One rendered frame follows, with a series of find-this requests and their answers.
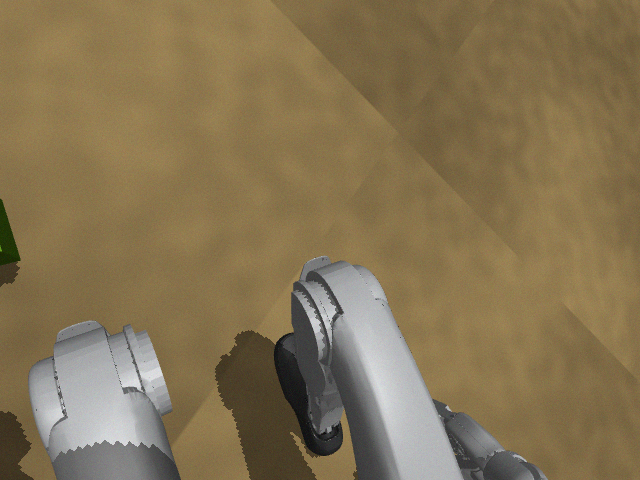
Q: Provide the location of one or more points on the right robot foot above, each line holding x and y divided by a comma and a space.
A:
294, 389

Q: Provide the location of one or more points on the right robot hand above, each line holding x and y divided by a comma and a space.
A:
472, 443

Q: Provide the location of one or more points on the carton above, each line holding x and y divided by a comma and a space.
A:
8, 249

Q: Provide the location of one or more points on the right robot arm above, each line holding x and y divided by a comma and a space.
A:
509, 465

